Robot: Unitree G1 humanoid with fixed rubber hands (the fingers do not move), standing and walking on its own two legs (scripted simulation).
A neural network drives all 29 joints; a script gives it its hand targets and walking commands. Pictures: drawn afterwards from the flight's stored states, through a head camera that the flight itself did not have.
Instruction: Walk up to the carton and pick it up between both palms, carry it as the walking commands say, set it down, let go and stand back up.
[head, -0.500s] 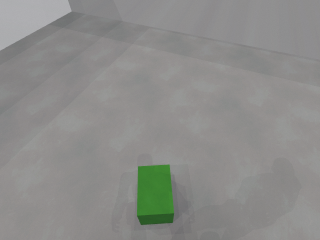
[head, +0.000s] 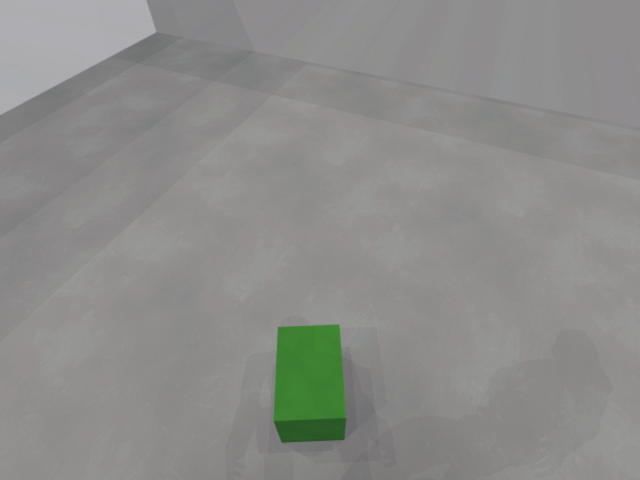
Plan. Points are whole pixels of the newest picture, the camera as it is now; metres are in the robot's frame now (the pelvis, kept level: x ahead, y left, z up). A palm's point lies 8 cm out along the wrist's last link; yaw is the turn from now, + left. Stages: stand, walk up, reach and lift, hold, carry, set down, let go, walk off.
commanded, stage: walk up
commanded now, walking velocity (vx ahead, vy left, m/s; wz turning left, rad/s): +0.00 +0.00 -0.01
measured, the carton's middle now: (310, 383) +0.48 +0.06 -0.67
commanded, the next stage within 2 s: none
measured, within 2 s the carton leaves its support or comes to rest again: neither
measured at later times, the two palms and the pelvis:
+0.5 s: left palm out of the picture -0.02 +0.26 -0.14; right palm out of the picture -0.01 -0.20 -0.14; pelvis -0.02 +0.02 +0.00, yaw +0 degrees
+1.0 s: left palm out of the picture -0.04 +0.26 -0.14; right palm out of the picture +0.00 -0.19 -0.14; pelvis -0.03 +0.03 +0.00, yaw +0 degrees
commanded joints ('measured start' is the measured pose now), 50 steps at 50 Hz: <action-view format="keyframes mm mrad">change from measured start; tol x4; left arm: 1 59 131 21 -34 1 -7 4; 50 30 97 21 1 6 -10 -2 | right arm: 1 52 -87 -8 -21 -2 -11 -5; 50 10 -128 -21 -31 -6 -25 12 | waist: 1 -7 -20 68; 50 -4 9 27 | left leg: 1 47 60 -42 -39 159 39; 38 24 90 -121 -130 106 56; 42 38 80 -115 -120 160 54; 50 3 77 -122 -143 59 55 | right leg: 1 -183 -157 121 -135 216 -31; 4 -206 -153 128 -145 150 -28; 13 -164 -142 105 -119 166 -24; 16 -190 -138 100 -120 111 -21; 36 -182 -134 73 -97 130 -10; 42 -160 -136 74 -97 190 -8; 50 -183 -132 72 -97 133 -8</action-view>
